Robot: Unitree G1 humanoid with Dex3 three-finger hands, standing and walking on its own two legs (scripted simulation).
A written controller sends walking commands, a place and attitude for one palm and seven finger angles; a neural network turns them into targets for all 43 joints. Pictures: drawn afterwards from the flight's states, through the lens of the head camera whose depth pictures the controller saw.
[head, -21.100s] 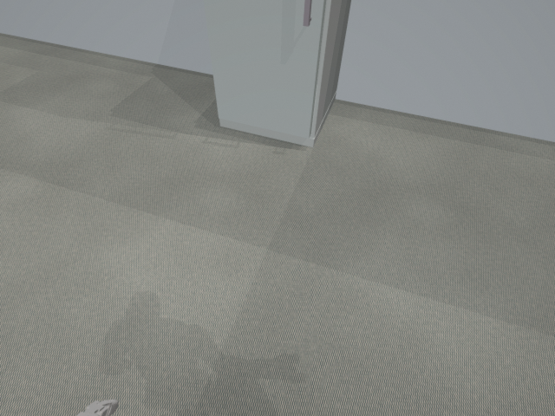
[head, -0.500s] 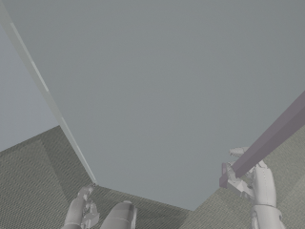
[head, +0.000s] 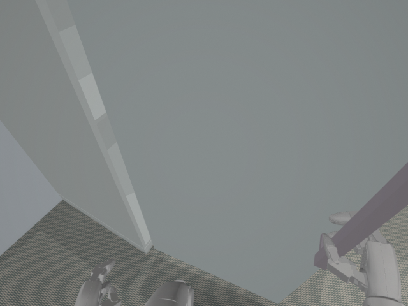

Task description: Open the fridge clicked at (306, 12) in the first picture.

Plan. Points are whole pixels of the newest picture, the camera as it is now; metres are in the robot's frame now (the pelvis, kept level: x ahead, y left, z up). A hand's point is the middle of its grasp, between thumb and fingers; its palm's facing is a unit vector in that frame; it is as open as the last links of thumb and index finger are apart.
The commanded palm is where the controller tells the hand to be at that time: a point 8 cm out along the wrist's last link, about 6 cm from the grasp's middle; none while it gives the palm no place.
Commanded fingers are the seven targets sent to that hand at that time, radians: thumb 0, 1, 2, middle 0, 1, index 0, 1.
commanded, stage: stop walking and hold the door back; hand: right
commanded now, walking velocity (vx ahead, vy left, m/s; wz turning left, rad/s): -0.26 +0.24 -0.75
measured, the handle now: (372, 202) +0.26 -0.22 +0.15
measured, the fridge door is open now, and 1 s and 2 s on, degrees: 83 90 83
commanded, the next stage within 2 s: loosen the grip on the handle in 1.84 s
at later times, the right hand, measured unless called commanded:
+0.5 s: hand out of the picture +0.12 -0.13 +0.05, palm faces +0.51 +0.78 -0.36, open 6.1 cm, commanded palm +0.11 -0.19 +0.05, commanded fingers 0.00 -0.90 -0.90 0.45 1.40 0.45 1.40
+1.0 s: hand (317, 284) +0.17 -0.15 +0.06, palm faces +0.59 +0.77 -0.23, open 6.0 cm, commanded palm +0.14 -0.22 +0.05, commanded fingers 0.00 -0.90 -0.90 0.45 1.40 0.45 1.40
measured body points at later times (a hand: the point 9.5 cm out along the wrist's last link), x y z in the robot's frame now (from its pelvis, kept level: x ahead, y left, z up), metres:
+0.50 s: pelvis -0.13 +0.19 +0.02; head -0.11 +0.24 +0.46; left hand +0.06 +0.44 -0.11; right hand +0.09 -0.17 +0.08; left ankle +0.01 +0.25 -0.72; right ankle -0.17 +0.03 -0.61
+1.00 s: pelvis -0.18 +0.24 -0.01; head -0.13 +0.24 +0.44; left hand -0.14 +0.49 -0.15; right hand +0.13 -0.19 +0.08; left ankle -0.14 +0.35 -0.73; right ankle -0.24 +0.10 -0.71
